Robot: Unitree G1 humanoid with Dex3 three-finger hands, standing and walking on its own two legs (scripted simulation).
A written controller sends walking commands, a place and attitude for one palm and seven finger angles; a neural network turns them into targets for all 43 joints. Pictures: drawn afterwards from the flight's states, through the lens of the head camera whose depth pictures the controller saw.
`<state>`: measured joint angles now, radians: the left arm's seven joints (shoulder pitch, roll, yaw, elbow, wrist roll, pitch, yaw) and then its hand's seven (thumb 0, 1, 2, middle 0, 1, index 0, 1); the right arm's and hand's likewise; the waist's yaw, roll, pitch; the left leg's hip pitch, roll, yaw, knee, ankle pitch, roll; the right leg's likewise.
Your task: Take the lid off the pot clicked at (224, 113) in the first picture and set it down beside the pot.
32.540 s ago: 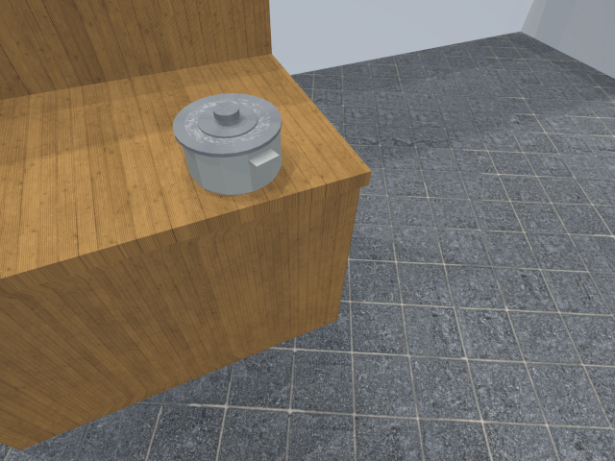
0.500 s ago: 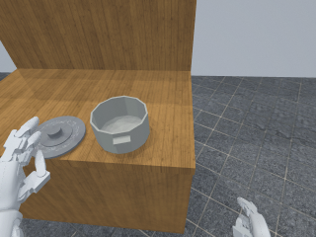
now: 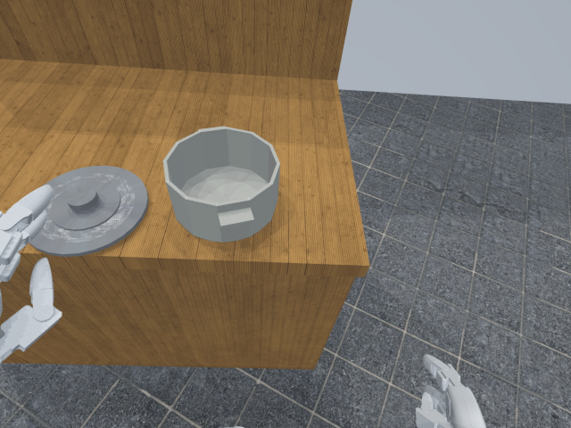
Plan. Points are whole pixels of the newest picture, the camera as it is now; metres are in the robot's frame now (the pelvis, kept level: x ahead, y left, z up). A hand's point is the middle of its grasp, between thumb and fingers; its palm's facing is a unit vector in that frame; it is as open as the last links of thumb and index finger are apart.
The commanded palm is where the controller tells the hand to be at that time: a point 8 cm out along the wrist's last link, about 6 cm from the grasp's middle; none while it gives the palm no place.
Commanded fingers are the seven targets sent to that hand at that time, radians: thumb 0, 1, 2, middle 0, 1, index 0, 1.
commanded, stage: step back with the hand held close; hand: left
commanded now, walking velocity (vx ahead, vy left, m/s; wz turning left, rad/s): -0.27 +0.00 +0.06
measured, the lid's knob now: (82, 197) +0.46 +0.38 +0.00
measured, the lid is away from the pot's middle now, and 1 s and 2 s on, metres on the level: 0.25 0.25 0.25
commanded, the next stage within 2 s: stop stepping back and stand still in 0.66 s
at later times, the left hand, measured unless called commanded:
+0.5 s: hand out of the picture +0.08 +0.26 +0.17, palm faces +0.35 -0.85 -0.40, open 7.4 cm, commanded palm +0.02 +0.31 +0.19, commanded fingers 0.00 0.90 0.90 -0.20 -0.30 -0.20 -0.30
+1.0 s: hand out of the picture -0.08 +0.31 +0.18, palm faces +0.35 -0.87 -0.34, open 7.4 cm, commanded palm -0.15 +0.34 +0.19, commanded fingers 0.00 0.90 0.90 -0.20 -0.30 -0.20 -0.30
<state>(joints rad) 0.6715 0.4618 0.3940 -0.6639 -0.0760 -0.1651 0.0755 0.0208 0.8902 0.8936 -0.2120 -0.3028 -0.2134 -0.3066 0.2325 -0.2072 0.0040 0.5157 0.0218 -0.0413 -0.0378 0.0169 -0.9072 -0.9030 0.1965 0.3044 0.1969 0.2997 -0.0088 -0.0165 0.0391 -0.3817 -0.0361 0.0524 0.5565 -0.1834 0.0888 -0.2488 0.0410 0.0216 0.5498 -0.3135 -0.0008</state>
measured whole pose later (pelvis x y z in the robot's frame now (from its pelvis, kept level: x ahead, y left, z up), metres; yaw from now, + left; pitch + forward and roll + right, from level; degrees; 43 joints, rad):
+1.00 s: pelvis -0.30 +0.07 -0.02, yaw -2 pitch -2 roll +1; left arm 0.48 0.44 0.44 -0.66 -0.06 -0.22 0.12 0.02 0.89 0.89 -0.21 -0.30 -0.21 -0.31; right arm 0.16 -0.13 0.02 0.54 0.01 -0.14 -0.02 0.02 -0.91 -0.90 0.20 0.30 0.20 0.30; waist 0.00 -0.16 0.07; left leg -0.30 0.02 0.04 0.70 -0.38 -0.01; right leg -0.41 -0.02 0.04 0.91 -0.45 0.00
